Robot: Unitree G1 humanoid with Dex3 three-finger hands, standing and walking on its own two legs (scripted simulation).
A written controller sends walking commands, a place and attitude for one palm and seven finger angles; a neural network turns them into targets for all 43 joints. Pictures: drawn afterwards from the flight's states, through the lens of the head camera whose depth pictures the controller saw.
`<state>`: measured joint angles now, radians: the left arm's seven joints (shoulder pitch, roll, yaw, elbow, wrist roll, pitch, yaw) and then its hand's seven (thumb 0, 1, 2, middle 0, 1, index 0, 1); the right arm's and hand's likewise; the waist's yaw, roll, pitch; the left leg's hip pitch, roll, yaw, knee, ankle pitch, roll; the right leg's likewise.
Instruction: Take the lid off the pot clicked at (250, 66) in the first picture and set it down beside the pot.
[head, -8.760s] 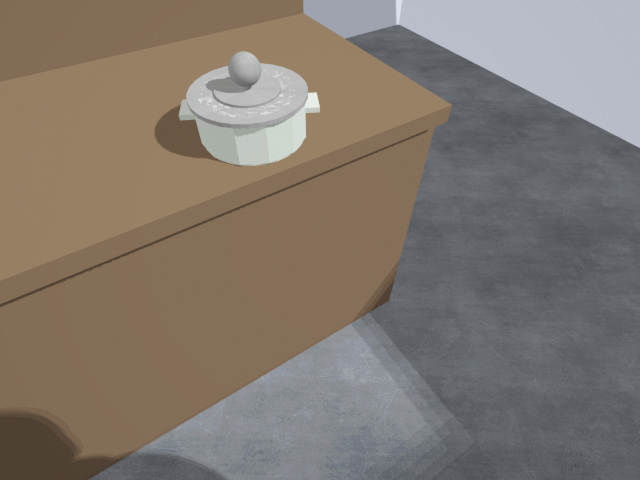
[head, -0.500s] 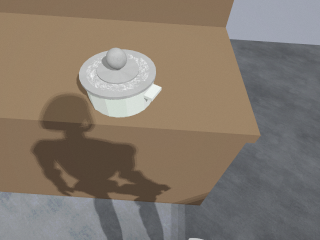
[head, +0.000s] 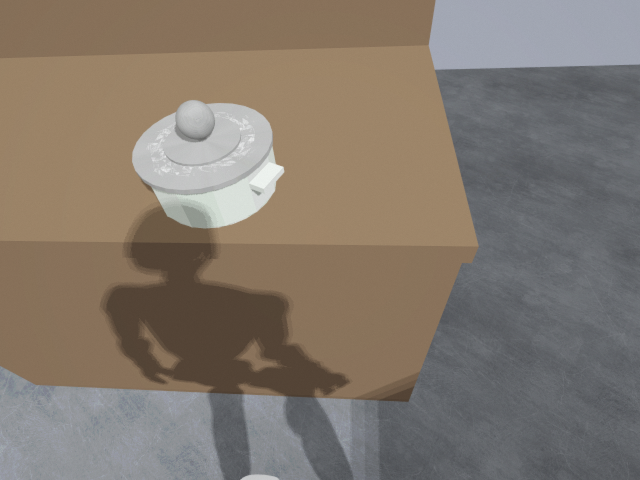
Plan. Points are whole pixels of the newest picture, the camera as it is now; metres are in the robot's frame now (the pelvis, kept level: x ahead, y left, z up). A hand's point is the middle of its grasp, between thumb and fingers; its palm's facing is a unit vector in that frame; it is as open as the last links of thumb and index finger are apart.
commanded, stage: come to a stop and stand still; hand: left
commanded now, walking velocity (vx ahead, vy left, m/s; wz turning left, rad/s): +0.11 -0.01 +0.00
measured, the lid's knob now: (195, 120) +0.54 +0.22 +0.16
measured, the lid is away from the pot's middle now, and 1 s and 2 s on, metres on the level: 0.00 0.00 0.00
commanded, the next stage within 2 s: look again from close up in 0.32 s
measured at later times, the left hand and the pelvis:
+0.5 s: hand out of the picture +0.03 +0.20 -0.18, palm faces +0.00 -0.97 -0.24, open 7.3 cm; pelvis +0.00 +0.02 -0.01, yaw -1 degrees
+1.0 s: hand out of the picture +0.03 +0.22 -0.18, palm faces +0.02 -0.98 -0.21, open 7.4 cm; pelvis -0.01 +0.04 -0.01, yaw -1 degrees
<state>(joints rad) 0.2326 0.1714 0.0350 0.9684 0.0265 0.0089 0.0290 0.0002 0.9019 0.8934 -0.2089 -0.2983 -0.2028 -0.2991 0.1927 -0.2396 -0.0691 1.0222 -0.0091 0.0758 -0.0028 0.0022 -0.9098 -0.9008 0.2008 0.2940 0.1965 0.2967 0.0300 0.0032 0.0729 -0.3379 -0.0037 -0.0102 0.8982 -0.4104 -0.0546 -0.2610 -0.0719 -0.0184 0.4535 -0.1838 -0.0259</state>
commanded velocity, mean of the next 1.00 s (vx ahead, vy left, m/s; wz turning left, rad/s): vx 0.02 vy -0.04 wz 0.00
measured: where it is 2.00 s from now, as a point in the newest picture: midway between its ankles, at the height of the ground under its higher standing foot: outside the picture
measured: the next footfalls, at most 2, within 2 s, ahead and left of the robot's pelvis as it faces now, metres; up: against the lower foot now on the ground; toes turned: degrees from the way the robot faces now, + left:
left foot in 0.16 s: +0.01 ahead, +0.16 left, +0.00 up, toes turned +1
right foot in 0.40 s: +0.05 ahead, -0.08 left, +0.00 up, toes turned -2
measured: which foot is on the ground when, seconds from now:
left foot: up 0.00-0.14, down 0.16-1.00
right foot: down 0.00-0.16, up 0.18-0.38, down 0.40-1.00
